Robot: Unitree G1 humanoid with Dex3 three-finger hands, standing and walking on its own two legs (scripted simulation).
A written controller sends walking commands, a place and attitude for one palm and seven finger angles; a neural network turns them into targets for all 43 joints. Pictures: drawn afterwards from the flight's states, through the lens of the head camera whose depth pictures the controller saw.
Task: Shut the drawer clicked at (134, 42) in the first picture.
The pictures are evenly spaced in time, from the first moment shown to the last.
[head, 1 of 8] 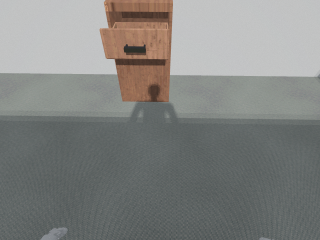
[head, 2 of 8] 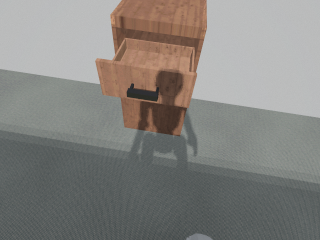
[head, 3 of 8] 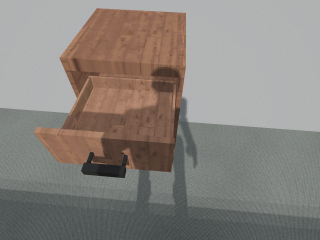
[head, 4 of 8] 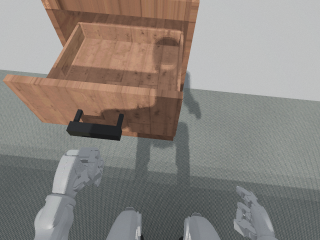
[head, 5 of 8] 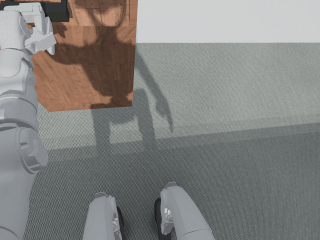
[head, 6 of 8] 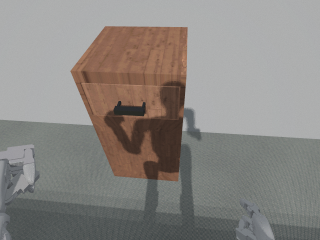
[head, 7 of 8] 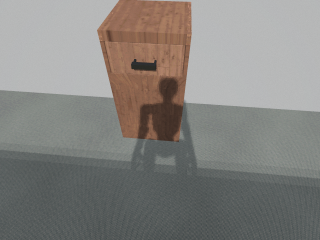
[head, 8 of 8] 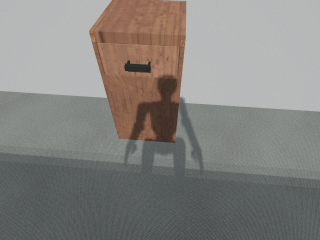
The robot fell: no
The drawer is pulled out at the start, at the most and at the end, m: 0.28 0.28 0.00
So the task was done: yes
